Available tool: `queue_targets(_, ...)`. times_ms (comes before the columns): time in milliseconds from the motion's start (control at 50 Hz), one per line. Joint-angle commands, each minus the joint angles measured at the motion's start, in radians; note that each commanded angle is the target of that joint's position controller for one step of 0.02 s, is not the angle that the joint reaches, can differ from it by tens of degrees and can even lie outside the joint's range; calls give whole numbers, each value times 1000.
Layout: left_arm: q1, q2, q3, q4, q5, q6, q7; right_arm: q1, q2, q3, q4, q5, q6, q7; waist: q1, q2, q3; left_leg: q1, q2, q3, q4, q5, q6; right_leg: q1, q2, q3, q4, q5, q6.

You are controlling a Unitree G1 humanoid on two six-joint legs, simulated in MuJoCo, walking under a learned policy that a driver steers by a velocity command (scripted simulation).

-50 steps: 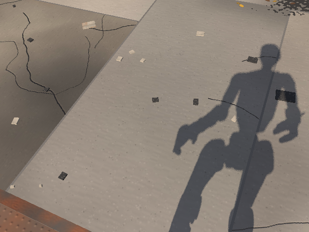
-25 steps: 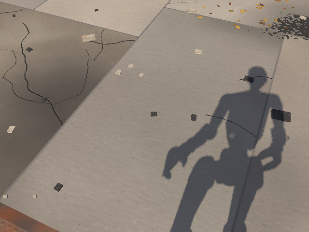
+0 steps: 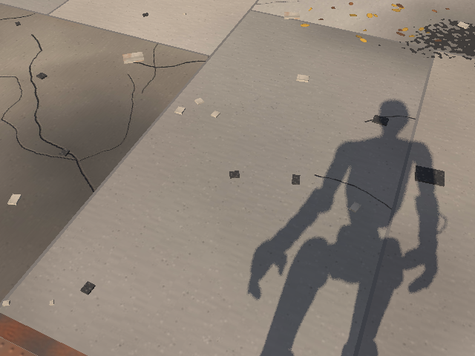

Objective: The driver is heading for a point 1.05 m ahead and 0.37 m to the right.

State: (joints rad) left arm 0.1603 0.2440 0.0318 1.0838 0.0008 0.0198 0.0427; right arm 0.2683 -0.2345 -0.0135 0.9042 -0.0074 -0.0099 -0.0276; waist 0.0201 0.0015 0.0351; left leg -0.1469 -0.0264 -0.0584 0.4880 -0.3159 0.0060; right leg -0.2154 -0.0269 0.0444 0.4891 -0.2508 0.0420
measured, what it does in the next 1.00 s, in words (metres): walks ahead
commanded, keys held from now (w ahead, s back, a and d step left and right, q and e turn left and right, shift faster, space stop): shift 0.48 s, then w+shift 0.52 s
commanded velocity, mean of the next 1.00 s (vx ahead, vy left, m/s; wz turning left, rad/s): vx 0.31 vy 0.00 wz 0.00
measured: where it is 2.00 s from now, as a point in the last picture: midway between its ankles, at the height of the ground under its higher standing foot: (287, 189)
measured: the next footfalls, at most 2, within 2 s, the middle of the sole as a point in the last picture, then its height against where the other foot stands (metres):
left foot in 1.20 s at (222, 340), level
right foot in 1.70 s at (302, 226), level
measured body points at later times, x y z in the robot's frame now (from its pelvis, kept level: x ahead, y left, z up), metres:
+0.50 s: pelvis +0.00 -0.01 +0.00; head +0.01 +0.00 +0.45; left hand +0.02 +0.25 -0.15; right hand +0.01 -0.25 -0.15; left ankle -0.03 +0.12 -0.74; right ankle +0.01 -0.15 -0.74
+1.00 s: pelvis +0.17 -0.06 +0.00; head +0.18 -0.08 +0.45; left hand +0.05 +0.16 -0.13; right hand +0.38 -0.28 -0.10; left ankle +0.33 +0.11 -0.65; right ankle +0.03 -0.15 -0.74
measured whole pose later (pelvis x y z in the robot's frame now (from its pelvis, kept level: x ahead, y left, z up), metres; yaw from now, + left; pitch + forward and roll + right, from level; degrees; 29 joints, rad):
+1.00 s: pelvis +0.17 -0.06 +0.00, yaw +0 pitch +2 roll +0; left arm 0.56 0.16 -0.01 1.07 0.00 -0.11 0.00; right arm 0.08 -0.25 -0.02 0.79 0.02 -0.10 0.03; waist 0.09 0.04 -0.05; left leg -0.81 0.12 0.00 0.97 0.02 0.03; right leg 0.09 0.03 -0.04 0.20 -0.33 -0.04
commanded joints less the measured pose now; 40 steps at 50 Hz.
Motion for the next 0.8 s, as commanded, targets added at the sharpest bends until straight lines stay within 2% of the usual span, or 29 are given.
queue_targets(20,11,112,18,-19,0,-6,5,33,-106,-20,-15,1,-10,-4,-1,4,-10,-80,35,-22,-97,214,8,60,-3,-3,-52,174,-22)
queue_targets(480,86,71,5,16,-2,-7,10,82,-70,-5,117,6,-7,-8,-9,0,15,-92,25,-2,-105,176,4,42,8,-15,-56,156,-27)
queue_targets(500,118,57,3,32,-5,-5,11,113,-68,-6,135,10,-3,-12,-11,13,-31,-74,7,11,-114,-52,18,53,42,-53,-32,-52,-34)
queue_targets(520,129,70,10,31,-17,-6,11,116,-102,-18,130,21,0,-15,-16,36,3,-109,14,-18,-122,-354,49,-6,67,-74,10,-326,-50)
queue_targets(540,97,85,14,9,-18,-16,8,131,-128,-27,121,28,-3,-15,-33,51,76,-156,61,-93,-162,-561,88,-113,60,-56,44,-473,-65)
queue_targets(560,33,62,8,-33,-22,-39,0,161,-152,-35,117,36,-18,-13,-61,104,134,-139,149,-220,-233,-637,138,-223,48,-57,109,-432,-67)
queue_targets(580,-28,10,-6,-72,-29,-69,-13,162,-184,-49,111,43,-37,-11,-72,200,157,-100,266,-374,-331,-609,191,-285,47,-104,236,-213,-55)
queue_targets(600,-49,21,-4,-88,-29,-92,-25,149,-195,-58,106,43,-49,-10,-73,217,170,-107,347,-474,-379,-533,235,-318,-5,-62,328,-145,-71)
queue_targets(620,-56,40,2,-105,-33,-111,-35,120,-167,-52,85,32,-62,-6,-60,190,167,-91,371,-491,-384,-455,240,-360,-38,-28,391,-181,-90)
queue_targets(640,-38,39,1,-115,-40,-126,-43,75,-147,-47,59,33,-71,0,-34,174,151,-73,362,-451,-375,-398,222,-366,-61,-16,366,-205,-109)
queue_targets(660,6,35,0,-112,-46,-137,-47,27,-149,-47,36,46,-73,5,-3,165,131,-100,327,-368,-366,-342,189,-277,-65,-30,244,-203,-125)
queue_targets(680,89,35,5,-82,-45,-144,-48,-22,-165,-51,21,59,-72,7,44,161,103,-189,256,-252,-330,-286,153,-76,-32,-88,86,-134,-128)
queue_targets(700,203,53,22,-29,-37,-147,-45,-31,-173,-53,13,57,-66,6,86,125,59,-264,181,-163,-238,-270,135,128,43,-169,11,-27,-101)
queue_targets(720,321,72,38,18,-31,-145,-41,-46,-156,-46,-6,41,-68,6,129,58,19,-349,127,-103,-104,-197,122,294,76,-179,14,9,-80)
queue_targets(740,504,109,53,54,-28,-145,-38,-101,-93,-27,-40,27,-80,14,208,-129,-37,-506,58,-3,258,-47,81,478,-77,68,-93,-115,-121)
queue_targets(760,573,187,57,34,-21,-155,-47,-93,-2,-9,-87,29,-106,21,175,-333,-73,-724,-28,21,590,-161,61,550,-309,571,-250,-357,-236)
queue_targets(780,481,148,38,14,-6,-169,-56,-90,-4,-5,-109,72,-125,27,118,-253,-23,-872,24,-78,783,-111,96,470,-407,796,-343,-614,-317)
queue_targets(800,367,101,20,-24,-3,-175,-62,-133,-31,-2,-131,84,-136,36,81,-144,70,-984,90,-81,865,-21,121,418,-398,696,-333,-583,-305)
